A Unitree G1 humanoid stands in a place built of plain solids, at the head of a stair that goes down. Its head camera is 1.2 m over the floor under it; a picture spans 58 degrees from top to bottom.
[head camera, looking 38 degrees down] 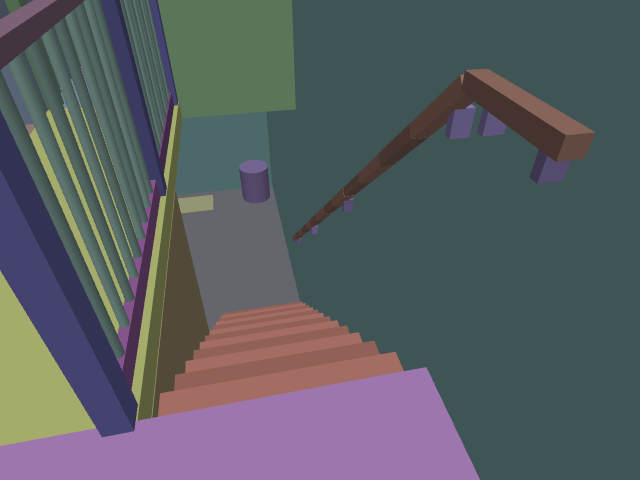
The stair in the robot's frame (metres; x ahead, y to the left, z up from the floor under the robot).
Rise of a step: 0.20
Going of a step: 0.22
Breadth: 0.90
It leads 12 degrees to the left of straight ahead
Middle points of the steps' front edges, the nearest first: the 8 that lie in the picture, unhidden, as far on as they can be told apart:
0.77 0.09 0.00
0.98 0.14 -0.20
1.20 0.19 -0.40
1.42 0.23 -0.60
1.64 0.28 -0.80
1.86 0.32 -1.00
2.08 0.37 -1.21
2.30 0.41 -1.41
